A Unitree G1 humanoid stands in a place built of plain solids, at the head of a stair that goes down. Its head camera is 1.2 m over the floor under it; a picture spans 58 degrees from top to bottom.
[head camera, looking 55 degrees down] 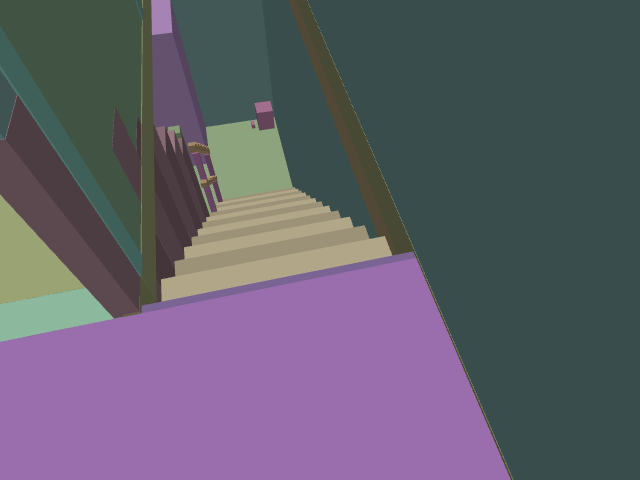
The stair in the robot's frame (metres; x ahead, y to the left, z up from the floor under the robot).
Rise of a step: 0.21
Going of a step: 0.22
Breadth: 0.88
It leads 13 degrees to the left of straight ahead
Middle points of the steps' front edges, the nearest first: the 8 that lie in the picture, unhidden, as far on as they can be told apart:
0.70 0.12 0.00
0.91 0.17 -0.21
1.12 0.22 -0.42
1.34 0.27 -0.63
1.55 0.32 -0.85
1.77 0.37 -1.06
1.98 0.42 -1.27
2.20 0.47 -1.48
